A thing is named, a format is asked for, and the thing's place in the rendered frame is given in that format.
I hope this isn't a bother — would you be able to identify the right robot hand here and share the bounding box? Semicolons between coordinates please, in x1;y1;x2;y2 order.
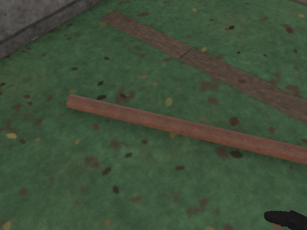
264;210;307;230

